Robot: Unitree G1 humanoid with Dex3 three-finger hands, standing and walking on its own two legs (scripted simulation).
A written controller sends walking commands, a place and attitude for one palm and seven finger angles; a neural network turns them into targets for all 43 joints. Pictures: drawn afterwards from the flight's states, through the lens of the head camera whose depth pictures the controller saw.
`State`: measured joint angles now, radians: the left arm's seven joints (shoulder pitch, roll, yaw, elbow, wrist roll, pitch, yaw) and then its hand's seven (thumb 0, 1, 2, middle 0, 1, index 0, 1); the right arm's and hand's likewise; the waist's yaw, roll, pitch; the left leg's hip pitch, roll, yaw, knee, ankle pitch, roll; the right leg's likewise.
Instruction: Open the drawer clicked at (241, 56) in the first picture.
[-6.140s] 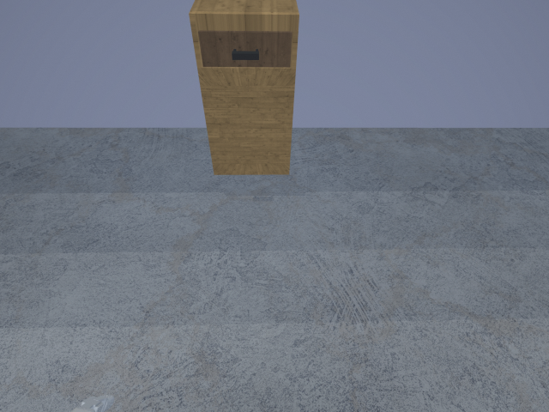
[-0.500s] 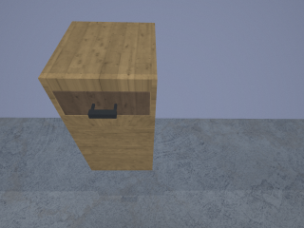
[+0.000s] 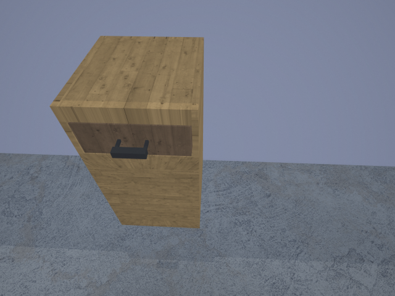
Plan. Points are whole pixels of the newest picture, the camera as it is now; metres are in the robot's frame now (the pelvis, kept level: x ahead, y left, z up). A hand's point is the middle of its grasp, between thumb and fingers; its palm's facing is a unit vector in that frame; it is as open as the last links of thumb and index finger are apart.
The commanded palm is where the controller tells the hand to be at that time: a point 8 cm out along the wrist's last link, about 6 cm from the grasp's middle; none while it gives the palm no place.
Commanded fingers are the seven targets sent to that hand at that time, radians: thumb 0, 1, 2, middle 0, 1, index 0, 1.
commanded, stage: come to a stop and stand still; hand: left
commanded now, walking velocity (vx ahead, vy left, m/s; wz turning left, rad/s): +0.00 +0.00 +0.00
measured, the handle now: (131, 147) +0.54 +0.24 -0.09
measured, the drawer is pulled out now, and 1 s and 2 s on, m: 0.00 0.00 0.00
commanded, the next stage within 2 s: look again from close up in 0.02 s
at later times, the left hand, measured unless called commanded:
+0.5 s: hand out of the picture +0.00 +0.25 -0.18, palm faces -0.01 -0.98 -0.20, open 7.4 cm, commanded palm none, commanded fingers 0.00 0.90 0.90 -0.20 -0.30 -0.20 -0.30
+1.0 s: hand out of the picture -0.02 +0.21 -0.18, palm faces -0.06 -0.98 -0.17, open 7.4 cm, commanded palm none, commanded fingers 0.00 0.90 0.90 -0.20 -0.30 -0.20 -0.30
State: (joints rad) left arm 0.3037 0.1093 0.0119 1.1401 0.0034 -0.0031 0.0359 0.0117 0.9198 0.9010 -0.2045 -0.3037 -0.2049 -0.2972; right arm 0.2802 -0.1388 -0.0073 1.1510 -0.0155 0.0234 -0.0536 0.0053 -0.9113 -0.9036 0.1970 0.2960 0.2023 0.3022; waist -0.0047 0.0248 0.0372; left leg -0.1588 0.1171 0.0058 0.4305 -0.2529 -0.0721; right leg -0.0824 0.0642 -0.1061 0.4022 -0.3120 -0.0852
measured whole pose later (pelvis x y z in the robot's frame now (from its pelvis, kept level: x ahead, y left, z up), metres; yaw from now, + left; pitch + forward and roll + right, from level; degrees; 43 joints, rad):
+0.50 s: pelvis -0.01 +0.07 -0.01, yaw -3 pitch -2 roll -1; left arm 0.33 0.17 0.00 1.07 0.02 0.00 0.04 0.01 0.91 0.90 -0.20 -0.30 -0.20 -0.30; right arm 0.27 -0.17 0.00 1.02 -0.02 -0.01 -0.04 0.00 -0.95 -0.90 0.20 0.30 0.20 0.30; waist 0.02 -0.01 -0.02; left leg -0.22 -0.02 0.07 0.55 -0.31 0.06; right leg -0.15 -0.01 -0.03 0.52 -0.34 0.00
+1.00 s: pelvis +0.01 +0.05 -0.01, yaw -3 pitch +1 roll +1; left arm 0.37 0.14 0.00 1.12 0.03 -0.01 0.01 0.01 0.91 0.90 -0.20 -0.30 -0.20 -0.30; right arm 0.39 -0.14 0.00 1.11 -0.02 -0.01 -0.03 0.01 -0.91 -0.90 0.20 0.30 0.20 0.30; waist -0.01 0.00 -0.01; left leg -0.24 -0.01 0.07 0.54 -0.33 0.03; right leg -0.19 -0.01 -0.04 0.55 -0.38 -0.02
